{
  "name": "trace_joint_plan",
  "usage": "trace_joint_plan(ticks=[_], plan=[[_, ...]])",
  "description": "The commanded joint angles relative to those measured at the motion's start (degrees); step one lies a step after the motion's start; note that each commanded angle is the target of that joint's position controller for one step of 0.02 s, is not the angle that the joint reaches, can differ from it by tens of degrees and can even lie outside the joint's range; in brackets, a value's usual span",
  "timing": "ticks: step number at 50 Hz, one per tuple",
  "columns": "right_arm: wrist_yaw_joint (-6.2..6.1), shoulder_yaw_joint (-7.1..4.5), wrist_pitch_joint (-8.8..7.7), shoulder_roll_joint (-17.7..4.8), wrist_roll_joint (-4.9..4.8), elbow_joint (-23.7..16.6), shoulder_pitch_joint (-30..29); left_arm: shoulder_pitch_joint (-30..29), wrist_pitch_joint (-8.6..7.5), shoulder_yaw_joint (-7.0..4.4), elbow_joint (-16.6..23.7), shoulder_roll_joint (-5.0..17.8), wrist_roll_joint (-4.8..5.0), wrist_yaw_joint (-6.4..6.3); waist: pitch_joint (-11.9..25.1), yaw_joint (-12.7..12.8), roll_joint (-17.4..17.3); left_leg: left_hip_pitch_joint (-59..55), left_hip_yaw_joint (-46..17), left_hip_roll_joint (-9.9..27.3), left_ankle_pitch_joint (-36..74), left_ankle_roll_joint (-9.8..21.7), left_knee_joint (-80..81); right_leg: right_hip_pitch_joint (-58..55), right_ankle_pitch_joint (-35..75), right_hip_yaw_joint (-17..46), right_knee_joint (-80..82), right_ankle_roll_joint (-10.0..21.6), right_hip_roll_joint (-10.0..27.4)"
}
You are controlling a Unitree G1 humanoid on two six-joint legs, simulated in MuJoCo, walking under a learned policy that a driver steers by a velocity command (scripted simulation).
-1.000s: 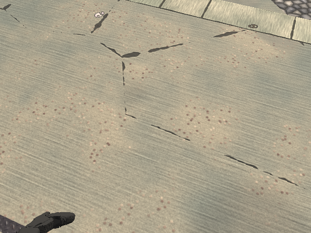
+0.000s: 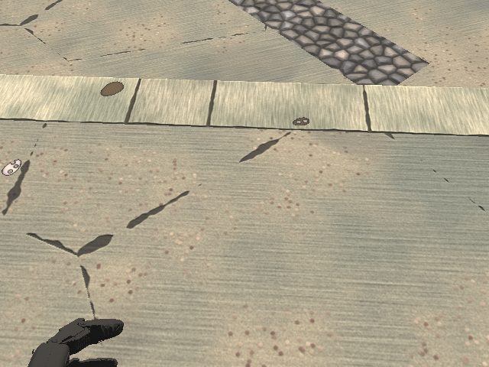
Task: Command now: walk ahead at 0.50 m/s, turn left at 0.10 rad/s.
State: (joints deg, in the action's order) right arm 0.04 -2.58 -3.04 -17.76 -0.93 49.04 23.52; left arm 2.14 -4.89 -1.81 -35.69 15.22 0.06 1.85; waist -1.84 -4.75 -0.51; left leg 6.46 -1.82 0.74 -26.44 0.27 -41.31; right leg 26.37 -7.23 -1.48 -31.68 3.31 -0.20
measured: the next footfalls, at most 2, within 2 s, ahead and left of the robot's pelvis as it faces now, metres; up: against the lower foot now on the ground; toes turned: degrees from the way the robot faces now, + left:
left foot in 0.50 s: +0.40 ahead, +0.17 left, +0.00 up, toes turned +22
right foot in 0.94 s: +0.53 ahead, -0.04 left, +0.00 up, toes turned +29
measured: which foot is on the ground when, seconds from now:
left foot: up 0.00-0.48, down 0.50-1.00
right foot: down 0.00-0.48, up 0.50-0.92, down 0.94-1.00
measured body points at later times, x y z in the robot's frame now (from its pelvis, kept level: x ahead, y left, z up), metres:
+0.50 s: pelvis +0.26 +0.03 -0.01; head +0.30 +0.05 +0.44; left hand +0.22 +0.32 -0.14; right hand +0.52 -0.15 -0.09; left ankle +0.37 +0.14 -0.73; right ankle +0.10 -0.10 -0.71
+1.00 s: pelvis +0.41 +0.04 +0.01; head +0.43 +0.04 +0.45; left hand +0.41 +0.35 -0.09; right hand +0.67 -0.12 -0.09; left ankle +0.37 +0.14 -0.72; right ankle +0.50 -0.06 -0.73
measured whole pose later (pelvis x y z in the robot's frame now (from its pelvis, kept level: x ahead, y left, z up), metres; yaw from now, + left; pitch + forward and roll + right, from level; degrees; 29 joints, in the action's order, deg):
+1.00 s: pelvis +0.41 +0.04 +0.01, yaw +27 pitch +2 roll +0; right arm -0.8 -2.6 1.1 -16.4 0.7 38.4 9.1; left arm 10.2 -1.4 -2.0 -42.0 15.3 -1.5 -0.9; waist -0.4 -0.2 -1.5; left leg 19.6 -8.3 -5.8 -19.6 1.4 -35.2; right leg 20.2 -13.5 2.1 -31.3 -0.8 0.1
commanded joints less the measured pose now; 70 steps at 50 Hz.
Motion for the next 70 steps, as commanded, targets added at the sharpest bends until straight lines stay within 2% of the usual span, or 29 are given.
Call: trace_joint_plan(ticks=[1, 3, 7, 10, 14, 20, 22, 24, 25, 26, 27, 28, 29, 30, 31, 33, 36, 42, 46, 47, 48, 49, 50, 51, 54, 57, 59, 64, 70], plan=[[0.4, -1.23, -2.63, -7.9, -1.72, -6.2, -1.8, 20.3, 0.34, -3.67, -1.9, 10.4, 0.13, -0.78, 13.3, 11.1, 9.6, 38.1, -5.9, 0.7, -3.2, 1.4, -32.0, -41.2, -13.0, 34.1, 14.0, 12.3, 21.8], [0.31, -1.36, -2.13, -6.9, -0.99, -6.9, -6.3, 13.4, 0.05, -2.53, -1.9, 6.8, -0.06, -0.51, 4.4, 7.7, 5.1, 35.5, -3.7, 4.9, 5.6, 1.0, -27.0, -27.1, -7.0, 21.4, 17.8, 9.4, 16.8], [0.01, -1.44, 0.51, -3.4, -0.69, -5.4, -3.5, 9.7, -1.99, -2.78, -3.6, 5.9, -0.86, -0.38, 1.4, 3.6, 5.8, 29.0, -4.6, 6.6, 14.1, -0.8, -23.5, -16.6, 5.2, 9.0, 23.7, 8.6, 13.8], [-0.1, -1.57, 0.62, -2.8, -0.4, -6.9, -7.3, 11.0, -2.36, -3.2, -5.7, 6.8, -1.17, -1.03, -0.1, 4.3, 4.0, 33.1, -6.1, 6.1, 21.8, -1.5, -16.8, -18.5, 11.3, 3.4, 24.6, 8.3, 13.5], [1.28, -0.92, -0.02, -1.2, -0.2, -8.9, -14.0, 12.1, -1.83, -3.44, -7.2, 8.4, -0.73, -1.85, -1.8, 6.7, 2.9, 31.6, -2.1, 5.3, 31.9, -0.8, -3.4, -20.6, 12.8, -3.2, 25.4, 6.4, 12.4], [3.57, -0.5, -0.09, -0.7, -0.11, -14.7, -22.9, 16.5, 0.92, -4.22, -10.2, 10.6, 0.47, -2.58, -4.7, 9.0, 2.1, 35.3, 3.0, 3.7, 25.3, 2.3, 5.9, -32.3, 25.0, -7.1, 19.4, 5.1, 16.0], [4.14, -1.47, -0.05, -2.4, 0.41, -15.2, -19.8, 15.1, 2.16, -4.56, -9.5, 12.2, 0.64, -3.51, -0.7, 6.5, 4.9, 28.0, 7.2, -0.6, 20.4, 3.9, 6.2, -33.3, 47.2, -8.8, 10.3, 3.3, 15.3], [3.53, -4.06, -0.11, -6.9, 0.44, -12.4, -6.2, 13.1, 2.86, -4.53, -8.5, 12.5, 1.05, -4.3, 7.3, -0.9, 4.7, 9.4, 7.6, -4.9, 24.8, 6.9, 11.1, -27.8, 50.7, -10.1, -8.6, 0.3, 12.3], [2.12, -5.53, 0.32, -11.2, 0.62, -11.5, -0.5, 14.2, 2.2, -3.71, -7.4, 10.6, 0.3, -4.25, 12.2, -3.4, -1.5, -6.5, -1.7, 1.1, 41.9, 10.2, 12.8, -15.2, 29.6, -10.2, -25.2, -3.2, 8.6], [1.28, -5.8, 0.44, -17.1, 1.59, -13.2, -3.7, 22.8, 0.86, -1.17, -5.4, 2.8, -2.46, -2.78, 20.1, 4.9, -15.7, -28.6, -28.3, 18.5, 66.2, 22.7, 7.8, 9.5, -32.2, -5.1, -47.7, -7.3, -2.3], [1.45, -5.2, 0.52, -13.6, 1.63, -15.3, -1.4, 19.6, -0.36, -1.87, -6.3, 8.8, -0.97, -1.86, 31.8, -0.9, -6.3, -29.7, -36.5, 21.4, 60.3, 26.2, 12.9, 10.6, -33.0, 7.4, -53.6, -6.8, -2.7], [1.61, -4.47, 0.49, -11.0, 1.32, -15.5, -5.0, 12.6, -0.5, -2.49, -4.1, 10.4, 1.27, -1.77, 23.7, -1.2, -3.1, -23.4, -27.8, 18.2, 57.2, 22.9, 15.1, 13.4, -27.5, 8.2, -51.2, -5.6, 0.4], [1.42, -4.04, 0.62, -8.9, 0.1, -15.3, -8.4, 10.5, -0.33, -2.2, -3.4, 9.4, 0.87, -2.4, 15.2, 1.0, 0.6, -14.1, -22.2, 14.8, 52.4, 19.7, 16.8, 14.7, -22.8, 6.8, -45.9, -5.5, 2.4], [1.06, -3.51, 1.0, -7.3, -0.33, -15.8, -11.3, 10.1, 0.37, -2.44, -3.8, 9.5, -0.07, -3.12, 10.3, 2.9, 1.5, -5.8, -19.1, 12.7, 49.7, 17.9, 18.7, 12.9, -20.4, 6.2, -42.3, -6.1, 3.7], [0.79, -3.39, 1.27, -7.1, 0.46, -16.3, -12.9, 11.3, 1.36, -2.73, -3.7, 9.8, -0.29, -3.39, 8.5, 5.0, -0.1, 1.3, -17.5, 11.3, 48.8, 17.4, 20.7, 8.6, -18.5, 6.5, -39.9, -6.4, 4.3], [0.64, -3.71, 1.47, -7.9, 1.37, -16.5, -14.7, 13.7, 2.65, -2.55, -4.2, 8.4, -0.65, -3.71, 8.0, 7.1, -2.0, 8.5, -14.8, 9.4, 51.0, 17.2, 22.1, 3.8, -16.8, 5.3, -35.0, -7.6, 3.3], [-0.36, -4.17, 1.99, -9.2, 1.0, -15.9, -14.1, 12.4, 3.2, -2.04, -3.9, 6.9, -1.01, -4.34, 10.1, 6.8, -3.2, 9.7, -13.3, 7.8, 52.6, 16.1, 20.7, 3.1, -12.5, 5.3, -26.6, -9.2, 1.9], [-1.44, -3.2, 3.98, -7.7, 1.13, -15.1, -14.4, 6.7, 4.03, -1.84, -2.7, 6.8, -0.15, -3.61, 9.8, 4.2, -6.8, 10.6, -14.9, 6.8, 30.7, 12.8, 20.2, -1.3, -5.3, 5.5, -14.3, -9.0, 1.8], [-1.0, -2.02, 4.16, -5.7, 0.9, -14.3, -14.7, 6.8, 2.81, -2.0, -2.2, 6.4, -0.31, -2.77, 8.2, 4.9, -7.7, 8.3, -18.2, 7.2, 30.4, 11.1, 15.0, -7.4, -4.1, 4.4, -0.2, -6.1, 1.0], [-1.02, -1.44, 4.07, -4.3, 0.72, -13.8, -14.0, 7.9, 2.32, -1.98, -2.4, 6.3, -0.71, -2.56, 7.4, 5.8, -6.9, 9.4, -18.0, 5.3, 27.5, 8.7, 13.6, -12.1, 4.1, 4.9, 8.0, -4.6, 2.0], [-1.02, -0.74, 3.71, -2.3, 1.7, -13.6, -11.2, 8.3, 2.03, -2.45, -1.8, 9.5, -1.84, -2.75, 8.4, 4.2, -1.4, 11.7, -15.3, 1.7, 19.2, 5.1, 8.9, -17.3, 15.2, 11.8, 9.6, -2.1, 9.5], [-0.87, -0.74, 3.22, -1.6, 1.93, -13.1, -5.9, 5.6, 2.46, -3.08, -1.5, 12.7, -2.44, -3.07, 7.9, -0.6, 10.6, 17.0, -8.1, -5.2, 2.1, 1.8, 3.9, -19.8, 25.7, 19.8, 8.8, 5.0, 17.0], [-1.05, -1.08, 3.05, -3.9, 2.32, -13.4, -8.7, 6.3, 2.6, -2.0, -2.3, 7.9, -2.41, -2.93, 8.5, 1.8, 13.0, 15.6, -5.7, -3.5, -1.7, -0.6, 2.2, -16.3, 21.6, 24.2, 10.8, 10.2, 19.9], [-1.2, -1.66, 3.28, -5.4, 1.92, -13.6, -11.3, 5.6, 2.54, -1.47, -2.2, 6.5, -2.01, -2.68, 7.6, 2.8, 11.5, 13.8, -5.4, -2.2, 0.4, -1.4, 2.2, -15.5, 18.4, 22.7, 10.8, 9.6, 17.7], [-1.02, -1.2, 4.85, -2.8, 2.0, -12.3, -12.0, 3.7, 2.65, -1.45, -2.7, 7.0, -0.59, -2.48, 7.0, 2.2, 10.3, 6.2, -4.9, -0.7, 13.4, -1.9, 12.5, -13.2, 10.5, 14.8, 9.1, 3.2, 11.2], [-0.61, -1.5, 5.36, -4.4, 1.9, -11.6, -13.0, 6.8, 2.49, -1.26, -3.1, 6.6, -1.08, -1.85, 4.4, 5.0, 3.8, 5.7, -5.8, -0.3, 17.3, 0.9, 13.0, -11.0, -3.0, 8.8, 8.5, -1.2, 5.3], [-0.49, -1.14, 4.86, -2.7, 1.93, -11.1, -13.0, 5.7, 2.44, -1.14, -3.2, 6.2, -1.06, -1.79, 3.8, 4.5, 3.1, 6.9, -6.2, 0.1, 17.3, 1.5, 14.2, -12.3, -2.6, 7.5, 6.7, -1.7, 4.6], [-0.89, -1.22, 3.84, -2.4, 1.76, -9.7, -12.9, 6.0, 2.82, -1.02, -3.8, 5.2, -0.66, -2.14, 4.6, 5.2, -0.4, 7.3, -6.7, 0.5, 21.1, 0.9, 14.5, -15.2, 3.1, 6.1, 4.0, -1.3, 3.6], [-1.44, -1.2, 3.66, -2.1, 1.63, -8.0, -12.0, 5.6, 3.26, -1.01, -5.3, 4.7, -0.64, -2.14, 3.2, 5.0, -0.5, 7.2, -6.8, 0.6, 20.4, 0.6, 14.9, -15.1, 1.9, 5.7, 4.4, -1.7, 3.0]])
